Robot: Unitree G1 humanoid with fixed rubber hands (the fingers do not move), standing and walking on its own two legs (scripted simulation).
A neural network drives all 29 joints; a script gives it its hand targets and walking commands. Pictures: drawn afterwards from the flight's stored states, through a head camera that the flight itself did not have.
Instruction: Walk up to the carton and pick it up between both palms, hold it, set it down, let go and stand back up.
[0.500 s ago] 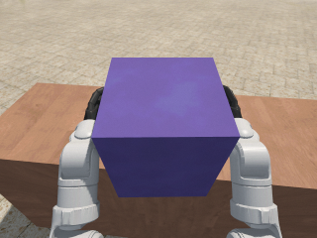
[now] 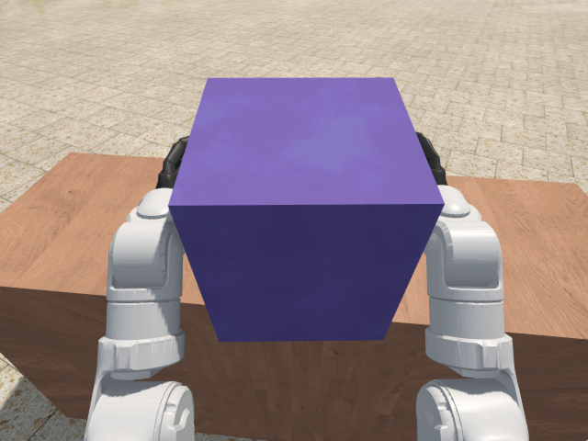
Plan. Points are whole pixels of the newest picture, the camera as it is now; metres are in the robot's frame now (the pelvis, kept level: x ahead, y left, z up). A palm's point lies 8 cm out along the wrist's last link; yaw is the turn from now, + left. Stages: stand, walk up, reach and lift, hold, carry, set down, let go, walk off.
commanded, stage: hold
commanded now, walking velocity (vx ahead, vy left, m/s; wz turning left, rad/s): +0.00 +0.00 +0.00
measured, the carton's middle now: (301, 217) +0.32 +0.01 +0.20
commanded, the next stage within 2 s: set down in 1.70 s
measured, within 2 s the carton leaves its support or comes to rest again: neither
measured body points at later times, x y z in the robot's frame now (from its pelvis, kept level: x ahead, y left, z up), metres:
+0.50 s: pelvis +0.02 +0.00 +0.00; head -0.04 -0.01 +0.45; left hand +0.36 +0.16 +0.22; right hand +0.37 -0.14 +0.23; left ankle +0.04 +0.12 -0.75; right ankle +0.06 -0.12 -0.75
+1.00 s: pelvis +0.02 +0.00 +0.00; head -0.04 -0.01 +0.45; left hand +0.35 +0.16 +0.22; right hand +0.36 -0.14 +0.23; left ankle +0.04 +0.12 -0.75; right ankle +0.06 -0.12 -0.75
